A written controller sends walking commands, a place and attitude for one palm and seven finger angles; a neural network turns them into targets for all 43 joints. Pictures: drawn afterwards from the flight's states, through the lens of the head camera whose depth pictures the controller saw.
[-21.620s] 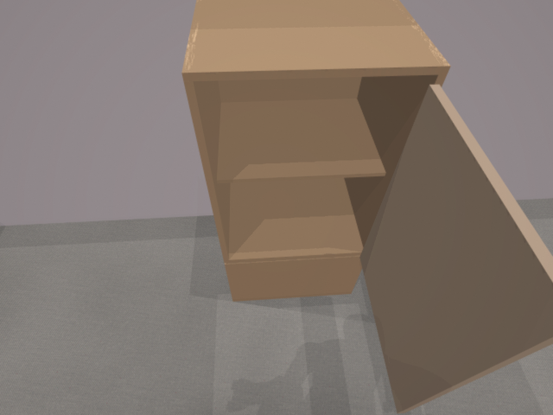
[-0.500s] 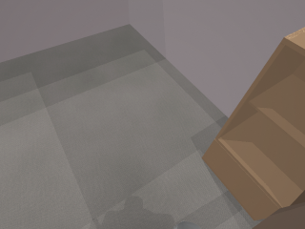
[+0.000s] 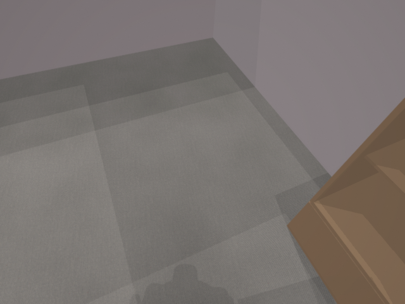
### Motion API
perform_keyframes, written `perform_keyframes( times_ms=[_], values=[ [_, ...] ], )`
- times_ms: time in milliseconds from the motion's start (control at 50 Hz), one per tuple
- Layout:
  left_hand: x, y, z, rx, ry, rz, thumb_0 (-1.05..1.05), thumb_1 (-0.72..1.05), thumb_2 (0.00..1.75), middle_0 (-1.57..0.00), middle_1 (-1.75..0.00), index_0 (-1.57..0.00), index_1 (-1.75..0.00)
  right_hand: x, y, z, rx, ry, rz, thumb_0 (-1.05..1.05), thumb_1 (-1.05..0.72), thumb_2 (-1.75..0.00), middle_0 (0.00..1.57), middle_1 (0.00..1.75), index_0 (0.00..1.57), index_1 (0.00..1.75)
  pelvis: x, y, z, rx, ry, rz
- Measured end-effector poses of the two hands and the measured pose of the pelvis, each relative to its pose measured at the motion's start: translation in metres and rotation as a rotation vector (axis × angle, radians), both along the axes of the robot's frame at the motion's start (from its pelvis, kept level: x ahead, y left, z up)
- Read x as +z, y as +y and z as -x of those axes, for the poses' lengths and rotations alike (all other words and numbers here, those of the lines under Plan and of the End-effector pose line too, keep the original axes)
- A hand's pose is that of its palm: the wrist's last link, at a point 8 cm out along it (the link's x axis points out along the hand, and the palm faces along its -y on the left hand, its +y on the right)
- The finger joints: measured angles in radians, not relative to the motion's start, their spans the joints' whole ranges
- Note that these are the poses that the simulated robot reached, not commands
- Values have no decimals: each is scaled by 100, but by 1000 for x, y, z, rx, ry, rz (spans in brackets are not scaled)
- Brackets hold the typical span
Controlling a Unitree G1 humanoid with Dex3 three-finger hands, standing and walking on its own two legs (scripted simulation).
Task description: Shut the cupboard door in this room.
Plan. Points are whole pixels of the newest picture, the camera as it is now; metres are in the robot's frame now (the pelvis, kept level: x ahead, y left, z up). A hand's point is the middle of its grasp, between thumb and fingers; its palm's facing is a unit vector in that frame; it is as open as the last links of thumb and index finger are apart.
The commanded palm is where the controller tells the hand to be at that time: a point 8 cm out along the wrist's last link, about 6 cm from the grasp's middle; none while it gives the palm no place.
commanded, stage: stand and wait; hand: left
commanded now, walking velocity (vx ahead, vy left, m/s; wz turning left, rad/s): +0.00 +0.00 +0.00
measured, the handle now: out of the picture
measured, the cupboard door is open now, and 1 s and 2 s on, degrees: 80 73 59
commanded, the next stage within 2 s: turn or walk to find it in 0.10 s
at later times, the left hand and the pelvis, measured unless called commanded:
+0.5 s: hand out of the picture +0.03 +0.20 -0.18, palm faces +0.15 -0.97 -0.20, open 7.3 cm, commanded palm none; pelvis +0.00 +0.00 +0.00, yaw +7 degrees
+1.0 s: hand out of the picture +0.01 +0.18 -0.16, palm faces +0.35 -0.91 -0.23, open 7.3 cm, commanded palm none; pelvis +0.00 -0.02 +0.00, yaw +20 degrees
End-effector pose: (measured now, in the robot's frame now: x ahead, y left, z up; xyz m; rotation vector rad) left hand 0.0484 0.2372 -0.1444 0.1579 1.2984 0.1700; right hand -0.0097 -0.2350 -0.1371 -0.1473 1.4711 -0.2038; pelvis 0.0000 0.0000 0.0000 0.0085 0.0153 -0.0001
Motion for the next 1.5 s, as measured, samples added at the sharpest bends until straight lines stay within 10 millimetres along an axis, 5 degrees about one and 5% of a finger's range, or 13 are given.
perform_keyframes(
  times_ms=[140,340,460,620,760,900,1080,1160,1320,1500],
  values=[
    [9,7,25,16,109,-12,0,91,90,-20,-29,-19,-30,6,4,-6,12,-3,8,0,-91,-90,20,30,16,28,10,0,-6,-4,1,-4],
    [7,-12,28,62,60,1,0,91,90,-20,-30,-19,-30,-2,2,-12,34,21,-30,0,-91,-90,20,30,16,29,6,-9,-8,68,-7,0],
    [-6,1,31,120,39,22,0,92,90,-20,-30,-20,-30,0,4,-21,87,17,3,0,-91,-90,20,30,17,29,-1,2,-4,110,-7,-3],
    [17,9,10,131,-13,-24,1,91,90,-20,-30,-19,-30,6,6,-23,124,12,-17,0,-91,-90,20,30,17,29,11,-6,-3,166,17,13],
    [24,-11,-9,164,-135,-61,0,91,90,-20,-29,-19,-30,-10,12,-22,148,35,-118,0,-91,-90,20,30,17,29,4,-33,-6,229,19,-2],
    [26,-30,23,235,-106,-36,0,91,90,-20,-30,-20,-30,-10,19,-31,193,68,-157,2,-93,-90,20,30,19,30,8,-33,-4,305,-2,-13],
    [-2,7,91,380,-18,-27,0,92,90,-21,-30,-20,-30,-12,23,-62,335,29,-61,2,-92,-90,20,30,20,30,-8,-5,7,395,7,3],
    [2,18,110,406,42,-33,0,92,90,-20,-30,-20,-30,-1,24,-73,376,2,-29,1,-92,-90,20,30,21,30,0,0,11,408,13,10],
    [22,16,98,440,-21,-49,1,91,90,-20,-29,-19,-30,4,30,-92,438,-5,-41,0,-91,-90,20,30,20,30,12,-6,7,472,24,23],
    [19,-22,81,527,-130,-32,0,91,90,-20,-30,-19,-30,-7,35,-101,511,44,-87,8,-104,-90,20,30,19,30,5,-23,-10,579,22,6]
  ],
)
